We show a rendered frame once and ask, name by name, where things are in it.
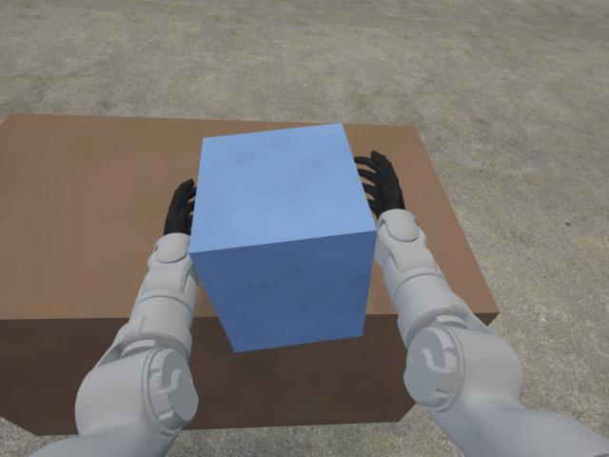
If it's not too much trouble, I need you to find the pedestal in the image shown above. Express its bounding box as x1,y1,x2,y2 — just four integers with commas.
0,113,500,436

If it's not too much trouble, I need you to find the right robot hand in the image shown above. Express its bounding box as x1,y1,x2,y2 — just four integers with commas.
353,150,406,221

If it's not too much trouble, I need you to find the left robot hand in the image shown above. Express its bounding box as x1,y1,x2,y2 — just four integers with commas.
164,179,197,236

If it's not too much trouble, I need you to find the carton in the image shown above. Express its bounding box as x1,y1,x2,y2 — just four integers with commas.
188,123,377,352

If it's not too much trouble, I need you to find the left robot forearm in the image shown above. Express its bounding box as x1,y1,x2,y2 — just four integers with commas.
75,233,201,435

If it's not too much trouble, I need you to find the robot right upper arm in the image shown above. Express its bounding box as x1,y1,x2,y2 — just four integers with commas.
403,324,609,457

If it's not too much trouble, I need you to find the robot left upper arm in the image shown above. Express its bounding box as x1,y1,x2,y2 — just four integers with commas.
29,348,199,457

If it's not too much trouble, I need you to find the right robot forearm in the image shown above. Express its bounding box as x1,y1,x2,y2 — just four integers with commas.
374,209,523,375

